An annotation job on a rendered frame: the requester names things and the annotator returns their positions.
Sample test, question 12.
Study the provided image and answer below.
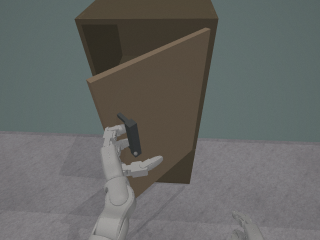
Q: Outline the handle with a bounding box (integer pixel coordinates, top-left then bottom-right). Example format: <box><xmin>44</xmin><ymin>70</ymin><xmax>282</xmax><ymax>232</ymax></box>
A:
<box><xmin>117</xmin><ymin>112</ymin><xmax>142</xmax><ymax>158</ymax></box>

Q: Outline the cupboard door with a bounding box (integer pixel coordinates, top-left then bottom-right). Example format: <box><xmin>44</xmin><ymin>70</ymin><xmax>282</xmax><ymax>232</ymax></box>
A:
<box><xmin>86</xmin><ymin>27</ymin><xmax>211</xmax><ymax>198</ymax></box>

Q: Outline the robot right hand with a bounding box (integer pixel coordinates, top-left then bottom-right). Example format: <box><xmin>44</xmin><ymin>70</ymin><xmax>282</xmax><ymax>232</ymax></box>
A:
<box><xmin>228</xmin><ymin>211</ymin><xmax>265</xmax><ymax>240</ymax></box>

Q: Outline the robot left hand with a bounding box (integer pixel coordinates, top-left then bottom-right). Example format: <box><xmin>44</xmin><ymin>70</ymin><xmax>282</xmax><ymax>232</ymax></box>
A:
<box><xmin>100</xmin><ymin>124</ymin><xmax>163</xmax><ymax>182</ymax></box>

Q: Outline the left robot forearm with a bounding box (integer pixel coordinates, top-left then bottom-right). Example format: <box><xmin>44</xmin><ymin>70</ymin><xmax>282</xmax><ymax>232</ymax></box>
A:
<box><xmin>88</xmin><ymin>176</ymin><xmax>137</xmax><ymax>240</ymax></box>

